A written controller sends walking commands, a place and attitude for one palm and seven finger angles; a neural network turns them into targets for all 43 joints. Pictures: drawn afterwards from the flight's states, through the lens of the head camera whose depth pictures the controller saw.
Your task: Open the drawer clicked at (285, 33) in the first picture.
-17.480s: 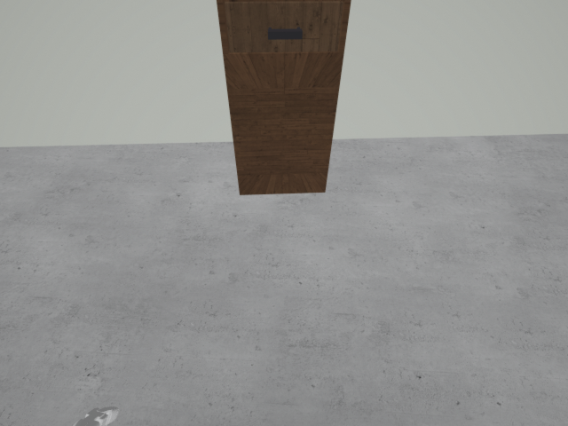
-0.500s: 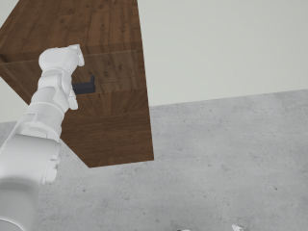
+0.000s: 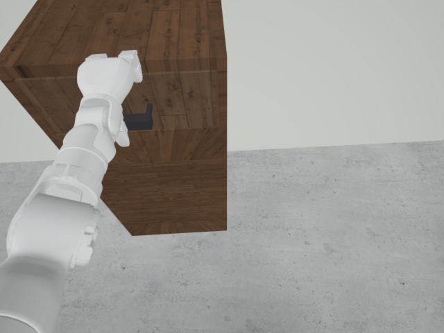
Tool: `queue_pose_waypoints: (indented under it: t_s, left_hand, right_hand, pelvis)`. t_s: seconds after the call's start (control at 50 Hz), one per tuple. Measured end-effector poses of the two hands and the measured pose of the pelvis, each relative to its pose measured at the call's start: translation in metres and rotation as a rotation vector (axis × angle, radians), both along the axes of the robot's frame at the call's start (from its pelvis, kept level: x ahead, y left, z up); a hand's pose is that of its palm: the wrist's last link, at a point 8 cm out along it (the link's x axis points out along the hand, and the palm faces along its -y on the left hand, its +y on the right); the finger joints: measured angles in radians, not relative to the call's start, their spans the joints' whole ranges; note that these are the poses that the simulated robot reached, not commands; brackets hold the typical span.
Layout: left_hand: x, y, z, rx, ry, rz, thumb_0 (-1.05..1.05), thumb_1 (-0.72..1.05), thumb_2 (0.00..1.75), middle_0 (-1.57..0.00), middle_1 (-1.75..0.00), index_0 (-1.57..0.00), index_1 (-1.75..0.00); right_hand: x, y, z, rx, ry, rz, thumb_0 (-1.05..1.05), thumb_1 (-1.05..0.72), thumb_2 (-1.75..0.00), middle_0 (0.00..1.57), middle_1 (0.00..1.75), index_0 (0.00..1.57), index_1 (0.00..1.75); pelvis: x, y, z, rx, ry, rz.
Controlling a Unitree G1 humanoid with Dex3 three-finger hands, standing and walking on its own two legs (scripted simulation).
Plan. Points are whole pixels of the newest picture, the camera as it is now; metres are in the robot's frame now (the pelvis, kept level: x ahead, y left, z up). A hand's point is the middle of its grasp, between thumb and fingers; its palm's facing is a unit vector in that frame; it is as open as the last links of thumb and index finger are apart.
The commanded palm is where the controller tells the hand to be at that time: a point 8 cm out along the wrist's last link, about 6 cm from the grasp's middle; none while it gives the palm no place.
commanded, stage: move the hooked fingers above the handle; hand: left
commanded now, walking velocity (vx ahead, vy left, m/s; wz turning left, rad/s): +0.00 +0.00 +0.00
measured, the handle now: (125, 115) +0.55 +0.19 +0.05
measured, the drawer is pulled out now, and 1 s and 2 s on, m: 0.00 0.00 0.00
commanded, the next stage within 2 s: lower the fingers behind the handle in 0.58 s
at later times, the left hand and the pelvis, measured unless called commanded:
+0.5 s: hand (109, 110) +0.51 +0.20 +0.10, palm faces +0.06 -0.02 -1.00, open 13.7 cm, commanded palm +0.50 +0.20 +0.16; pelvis +0.00 -0.01 +0.00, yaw +1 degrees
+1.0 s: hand (109, 130) +0.49 +0.20 +0.07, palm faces -0.04 -0.01 -1.00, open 13.8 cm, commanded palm +0.48 +0.20 +0.13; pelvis +0.00 +0.00 +0.00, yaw +0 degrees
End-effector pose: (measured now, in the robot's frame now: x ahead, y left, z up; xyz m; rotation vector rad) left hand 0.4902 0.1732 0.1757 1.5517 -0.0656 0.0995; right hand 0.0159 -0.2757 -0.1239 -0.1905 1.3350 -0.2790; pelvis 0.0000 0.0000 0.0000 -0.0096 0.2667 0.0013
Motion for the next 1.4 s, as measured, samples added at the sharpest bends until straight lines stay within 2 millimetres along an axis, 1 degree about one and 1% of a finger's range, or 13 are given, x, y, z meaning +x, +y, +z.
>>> queue_pose_waypoints:
  t_s: [0.1,0.16,0.26,0.34,0.46,0.52,0.7,0.82,0.94,1.12,1.2,1.34,1.4]
  left_hand:
    - [-0.002,-0.004,0.005,0.015,0.077,0.049,0.00,-0.49,0.30,-0.41,-1.26,-0.39,-1.31]
    - [-0.004,0.003,-0.003,0.019,0.155,0.075,0.00,-0.49,0.30,-0.37,-1.23,-0.35,-1.27]
    - [-0.015,0.023,-0.030,0.029,0.241,0.045,0.01,-0.49,0.30,-0.34,-1.21,-0.33,-1.23]
    - [-0.022,0.030,-0.041,0.029,0.216,-0.039,0.00,-0.49,0.30,-0.33,-1.21,-0.32,-1.21]
    - [-0.010,0.028,-0.026,0.007,0.064,-0.083,0.00,-0.49,0.30,-0.33,-1.20,-0.32,-1.20]
    - [-0.002,0.025,-0.020,-0.001,0.037,-0.055,0.00,-0.49,0.30,-0.39,-1.26,-0.36,-1.23]
    - [-0.002,0.018,-0.012,-0.016,0.100,0.035,0.00,-0.49,0.30,-0.38,-1.24,-0.39,-1.26]
    - [-0.011,0.024,-0.024,0.000,0.174,0.031,0.00,-0.49,0.30,-0.34,-1.21,-0.34,-1.22]
    - [-0.021,0.031,-0.044,-0.003,0.182,-0.029,0.00,-0.49,0.30,-0.33,-1.20,-0.33,-1.20]
    - [-0.011,0.028,-0.046,0.000,0.086,-0.038,0.00,-0.49,0.30,-0.32,-1.20,-0.32,-1.20]
    - [-0.003,0.023,-0.047,-0.009,0.087,0.002,0.00,-0.49,0.30,-0.34,-1.21,-0.34,-1.23]
    - [-0.003,0.019,-0.046,-0.001,0.118,0.039,0.00,-0.49,0.30,-0.34,-1.21,-0.33,-1.26]
    - [-0.005,0.020,-0.054,0.012,0.161,0.042,0.00,-0.49,0.30,-0.33,-1.21,-0.32,-1.25]
  right_hand:
    - [0.010,0.015,-0.002,0.042,-0.074,-0.035,0.01,-0.91,-0.90,0.20,0.30,0.20,0.30]
    - [0.013,0.019,0.000,0.044,-0.113,-0.044,0.00,-0.90,-0.90,0.20,0.30,0.20,0.30]
    - [0.006,0.012,0.002,0.011,-0.118,-0.030,0.00,-0.90,-0.90,0.21,0.30,0.20,0.30]
    - [-0.004,0.001,0.003,-0.030,-0.063,-0.001,0.00,-0.90,-0.90,0.21,0.30,0.20,0.30]
    - [-0.015,-0.013,0.008,-0.071,0.018,0.018,0.00,-0.90,-0.90,0.20,0.30,0.20,0.30]
    - [-0.016,-0.015,0.008,-0.065,0.039,0.016,0.00,-0.90,-0.90,0.20,0.30,0.20,0.30]
    - [0.007,0.003,0.003,0.002,-0.037,-0.017,0.01,-0.91,-0.90,0.20,0.30,0.20,0.30]
    - [0.024,0.014,0.003,0.027,-0.102,-0.011,0.00,-0.90,-0.90,0.20,0.30,0.20,0.30]
    - [0.028,0.013,0.003,0.011,-0.091,0.025,0.00,-0.90,-0.90,0.20,0.30,0.20,0.30]
    - [0.017,0.001,-0.001,-0.012,-0.013,0.040,0.00,-0.90,-0.90,0.20,0.30,0.20,0.30]
    - [0.010,0.000,-0.002,-0.004,0.012,0.019,0.00,-0.90,-0.90,0.20,0.30,0.20,0.30]
    - [0.004,0.004,-0.004,0.018,0.019,-0.007,0.00,-0.91,-0.90,0.20,0.30,0.20,0.30]
    - [0.004,0.004,-0.003,0.016,0.008,-0.014,0.00,-0.90,-0.90,0.20,0.30,0.20,0.30]
  pelvis:
    - [-0.006,-0.002,0.002,0.008,-0.025,-0.024]
    - [-0.011,-0.004,0.003,0.012,-0.032,-0.031]
    - [-0.016,-0.007,0.001,0.013,-0.025,-0.027]
    - [-0.015,-0.008,-0.001,0.009,-0.011,-0.007]
    - [-0.008,-0.007,-0.003,0.000,0.019,0.020]
    - [-0.003,-0.005,-0.003,-0.004,0.026,0.023]
    - [0.003,-0.002,0.002,-0.002,-0.008,-0.005]
    - [0.001,-0.002,0.003,0.003,-0.024,-0.016]
    - [0.000,-0.003,0.001,0.003,-0.017,-0.004]
    - [0.004,-0.001,-0.004,-0.004,0.021,0.020]
    - [0.007,-0.001,-0.004,-0.005,0.032,0.013]
    - [0.008,-0.004,-0.003,-0.003,0.024,0.002]
    - [0.006,-0.005,-0.003,-0.001,0.022,-0.001]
